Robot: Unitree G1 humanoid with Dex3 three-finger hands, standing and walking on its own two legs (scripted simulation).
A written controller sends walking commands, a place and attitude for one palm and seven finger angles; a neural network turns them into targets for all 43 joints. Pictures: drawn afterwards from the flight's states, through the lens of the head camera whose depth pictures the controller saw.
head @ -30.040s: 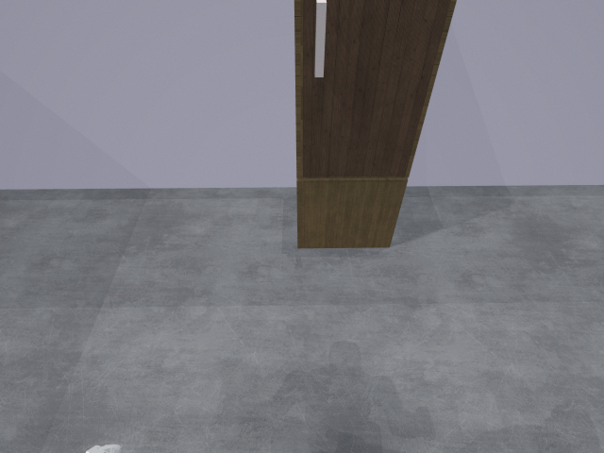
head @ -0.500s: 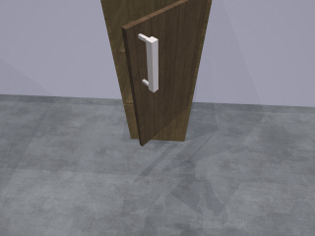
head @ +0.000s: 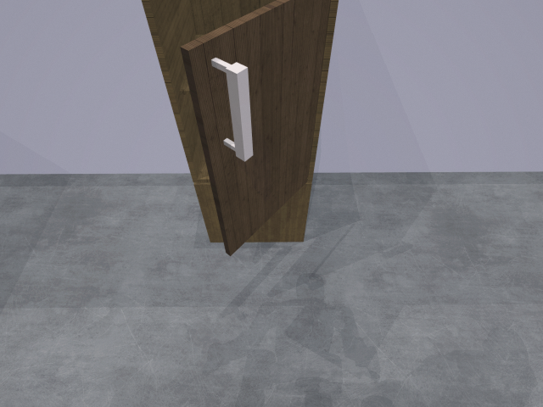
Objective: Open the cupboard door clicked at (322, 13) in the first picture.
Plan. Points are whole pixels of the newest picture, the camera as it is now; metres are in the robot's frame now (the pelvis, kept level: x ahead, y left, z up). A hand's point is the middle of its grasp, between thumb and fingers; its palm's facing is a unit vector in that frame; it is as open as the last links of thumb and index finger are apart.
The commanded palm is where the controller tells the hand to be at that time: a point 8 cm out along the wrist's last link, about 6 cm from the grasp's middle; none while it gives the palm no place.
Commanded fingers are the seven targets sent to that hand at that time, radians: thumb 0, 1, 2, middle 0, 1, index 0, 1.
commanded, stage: walk to a spot facing it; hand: left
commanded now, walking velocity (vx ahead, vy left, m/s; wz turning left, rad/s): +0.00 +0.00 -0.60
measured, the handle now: (232, 112) +0.55 +0.11 +0.13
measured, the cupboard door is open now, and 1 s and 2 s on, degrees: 50 50 50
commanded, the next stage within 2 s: none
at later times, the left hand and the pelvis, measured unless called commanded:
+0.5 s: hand out of the picture +0.07 +0.18 -0.17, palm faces -0.22 -0.94 -0.25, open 7.4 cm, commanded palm none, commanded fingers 0.00 0.90 0.90 -0.20 -0.30 -0.20 -0.30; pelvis -0.01 -0.01 +0.00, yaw -17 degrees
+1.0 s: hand (222, 366) +0.21 +0.11 -0.18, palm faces -0.57 -0.78 -0.26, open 7.4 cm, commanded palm none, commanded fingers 0.00 0.90 0.90 -0.20 -0.30 -0.20 -0.30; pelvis +0.00 -0.01 -0.02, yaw -36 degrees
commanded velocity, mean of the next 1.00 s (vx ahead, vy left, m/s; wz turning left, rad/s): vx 0.00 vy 0.00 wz -0.60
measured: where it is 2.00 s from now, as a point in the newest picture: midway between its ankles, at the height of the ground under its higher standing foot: outside the picture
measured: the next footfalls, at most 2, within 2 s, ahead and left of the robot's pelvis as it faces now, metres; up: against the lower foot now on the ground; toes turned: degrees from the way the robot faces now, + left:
left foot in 0.56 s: +0.07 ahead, +0.14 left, +0.00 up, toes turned -20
right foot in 0.80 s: -0.01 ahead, -0.17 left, +0.00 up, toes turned -28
